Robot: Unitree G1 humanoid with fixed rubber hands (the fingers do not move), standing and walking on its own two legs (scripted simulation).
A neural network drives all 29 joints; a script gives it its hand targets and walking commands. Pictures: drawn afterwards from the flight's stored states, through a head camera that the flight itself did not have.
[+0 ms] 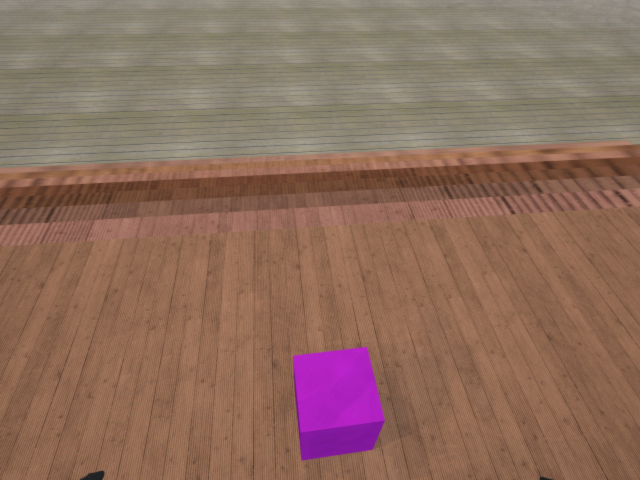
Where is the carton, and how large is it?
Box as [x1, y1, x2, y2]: [293, 347, 384, 460]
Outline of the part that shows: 366,347 293,356 295,397 301,460 372,449 384,419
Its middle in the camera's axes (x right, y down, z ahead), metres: +0.04 +0.48 +1.11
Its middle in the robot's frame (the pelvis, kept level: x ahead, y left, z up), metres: +0.47 -0.04 -0.66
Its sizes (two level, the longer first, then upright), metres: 0.210 0.200 0.250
